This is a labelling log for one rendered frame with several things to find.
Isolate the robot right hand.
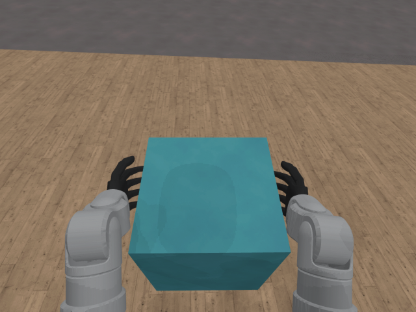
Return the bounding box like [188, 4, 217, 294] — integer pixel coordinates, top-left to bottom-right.
[274, 161, 308, 217]

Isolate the robot left forearm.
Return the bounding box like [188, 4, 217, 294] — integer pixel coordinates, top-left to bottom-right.
[60, 189, 131, 312]

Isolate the robot right forearm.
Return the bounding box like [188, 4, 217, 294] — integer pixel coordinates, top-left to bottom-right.
[286, 194, 358, 312]

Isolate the carton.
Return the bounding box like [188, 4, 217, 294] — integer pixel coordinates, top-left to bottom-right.
[128, 138, 291, 291]

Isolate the robot left hand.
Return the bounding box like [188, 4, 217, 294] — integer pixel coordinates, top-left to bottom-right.
[107, 156, 144, 210]

